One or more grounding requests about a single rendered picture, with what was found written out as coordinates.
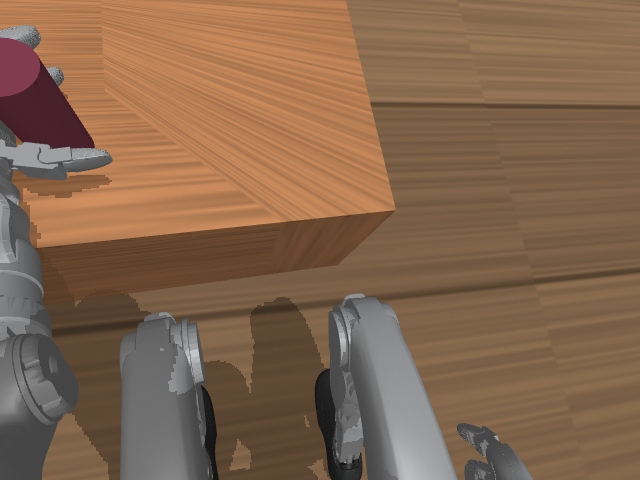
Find right robot hand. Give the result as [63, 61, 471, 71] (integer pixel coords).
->
[457, 423, 533, 480]

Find left robot foot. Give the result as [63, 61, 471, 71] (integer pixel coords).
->
[201, 385, 219, 480]

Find can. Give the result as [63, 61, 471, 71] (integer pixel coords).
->
[0, 38, 95, 149]

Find left robot hand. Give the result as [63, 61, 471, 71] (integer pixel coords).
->
[0, 25, 113, 182]

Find left robot arm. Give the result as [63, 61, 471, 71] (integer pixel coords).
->
[0, 175, 79, 480]

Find right robot foot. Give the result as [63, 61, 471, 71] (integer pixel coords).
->
[315, 369, 362, 480]

